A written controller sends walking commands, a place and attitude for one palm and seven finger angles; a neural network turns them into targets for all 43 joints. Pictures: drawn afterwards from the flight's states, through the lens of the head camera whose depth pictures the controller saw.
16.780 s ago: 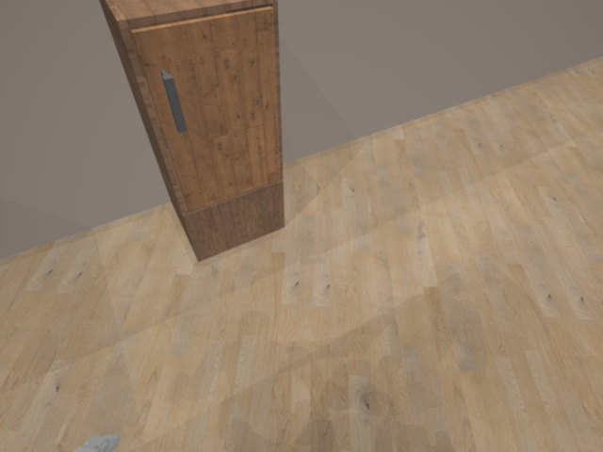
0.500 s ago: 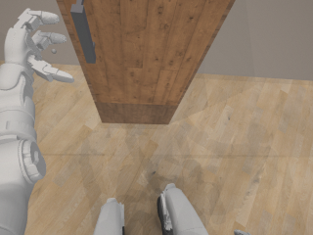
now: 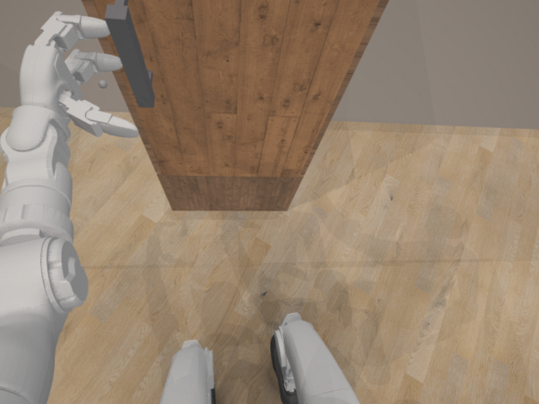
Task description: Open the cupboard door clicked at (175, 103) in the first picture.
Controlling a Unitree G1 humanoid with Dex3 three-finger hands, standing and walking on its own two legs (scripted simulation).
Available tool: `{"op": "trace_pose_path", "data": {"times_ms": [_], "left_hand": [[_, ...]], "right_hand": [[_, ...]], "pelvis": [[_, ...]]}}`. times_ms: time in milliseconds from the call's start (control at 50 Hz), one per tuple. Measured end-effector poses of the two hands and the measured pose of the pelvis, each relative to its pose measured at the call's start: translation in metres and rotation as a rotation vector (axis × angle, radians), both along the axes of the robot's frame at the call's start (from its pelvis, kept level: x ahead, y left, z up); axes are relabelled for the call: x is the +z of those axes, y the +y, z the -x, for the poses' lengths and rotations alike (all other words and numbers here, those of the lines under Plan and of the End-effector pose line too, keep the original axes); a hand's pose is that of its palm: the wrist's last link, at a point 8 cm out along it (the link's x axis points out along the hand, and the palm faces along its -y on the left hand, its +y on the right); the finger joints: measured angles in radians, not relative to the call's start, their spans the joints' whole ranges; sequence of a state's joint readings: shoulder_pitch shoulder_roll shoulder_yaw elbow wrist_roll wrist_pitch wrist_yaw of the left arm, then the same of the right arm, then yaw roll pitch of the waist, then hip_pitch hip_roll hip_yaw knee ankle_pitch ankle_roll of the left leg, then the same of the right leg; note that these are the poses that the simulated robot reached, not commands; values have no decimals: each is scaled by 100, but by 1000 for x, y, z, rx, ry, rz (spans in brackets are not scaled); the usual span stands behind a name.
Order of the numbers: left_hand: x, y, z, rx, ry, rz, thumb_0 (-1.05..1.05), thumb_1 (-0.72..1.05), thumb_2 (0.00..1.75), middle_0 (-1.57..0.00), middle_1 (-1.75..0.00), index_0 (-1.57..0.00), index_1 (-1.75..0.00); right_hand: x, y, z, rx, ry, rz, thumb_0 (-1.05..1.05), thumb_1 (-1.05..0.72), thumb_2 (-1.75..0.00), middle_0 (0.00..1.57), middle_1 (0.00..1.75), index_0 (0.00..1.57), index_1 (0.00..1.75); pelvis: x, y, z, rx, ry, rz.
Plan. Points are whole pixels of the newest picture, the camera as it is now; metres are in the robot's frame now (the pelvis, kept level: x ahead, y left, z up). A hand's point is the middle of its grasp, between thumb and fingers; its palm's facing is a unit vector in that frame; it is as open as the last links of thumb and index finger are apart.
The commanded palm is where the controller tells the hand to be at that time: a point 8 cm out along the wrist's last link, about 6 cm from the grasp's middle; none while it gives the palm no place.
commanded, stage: slide the fingers in behind the handle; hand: left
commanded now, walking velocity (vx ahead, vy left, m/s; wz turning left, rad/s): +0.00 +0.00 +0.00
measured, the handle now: (135, 52) +0.59 +0.12 +0.08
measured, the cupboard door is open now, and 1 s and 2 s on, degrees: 0 0 0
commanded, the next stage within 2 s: close the thumb around the handle in 1.26 s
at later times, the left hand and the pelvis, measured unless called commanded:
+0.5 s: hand (128, 87) +0.54 +0.13 +0.07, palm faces -0.11 -0.99 -0.02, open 14.0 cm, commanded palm +0.52 +0.17 +0.07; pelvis +0.00 +0.00 +0.00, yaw +1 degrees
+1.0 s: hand (150, 89) +0.53 +0.10 +0.07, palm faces -0.10 -0.99 -0.04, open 14.0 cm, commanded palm +0.52 +0.15 +0.07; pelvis +0.00 -0.01 +0.00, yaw +1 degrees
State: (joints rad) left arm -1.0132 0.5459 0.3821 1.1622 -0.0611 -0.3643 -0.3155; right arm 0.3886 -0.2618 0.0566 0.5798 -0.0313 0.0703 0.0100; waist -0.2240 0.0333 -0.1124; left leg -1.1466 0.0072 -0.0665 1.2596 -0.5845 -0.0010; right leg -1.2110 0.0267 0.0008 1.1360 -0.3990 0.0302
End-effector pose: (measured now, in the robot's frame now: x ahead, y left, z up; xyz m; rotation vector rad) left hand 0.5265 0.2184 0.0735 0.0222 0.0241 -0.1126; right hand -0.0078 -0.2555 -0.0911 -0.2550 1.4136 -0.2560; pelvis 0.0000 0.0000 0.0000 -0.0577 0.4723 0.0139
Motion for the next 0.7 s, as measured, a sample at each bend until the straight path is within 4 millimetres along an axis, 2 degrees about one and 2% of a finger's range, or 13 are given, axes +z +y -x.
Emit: {"op": "trace_pose_path", "data": {"times_ms": [700], "left_hand": [[-1,-44,10,-2,-5,0,-1,-50,30,-30,-120,-30,-120]], "right_hand": [[-5,-4,-20,24,-46,-29,0,-91,-90,20,30,20,30]], "pelvis": [[4,-5,-3,7,-18,-17]]}}
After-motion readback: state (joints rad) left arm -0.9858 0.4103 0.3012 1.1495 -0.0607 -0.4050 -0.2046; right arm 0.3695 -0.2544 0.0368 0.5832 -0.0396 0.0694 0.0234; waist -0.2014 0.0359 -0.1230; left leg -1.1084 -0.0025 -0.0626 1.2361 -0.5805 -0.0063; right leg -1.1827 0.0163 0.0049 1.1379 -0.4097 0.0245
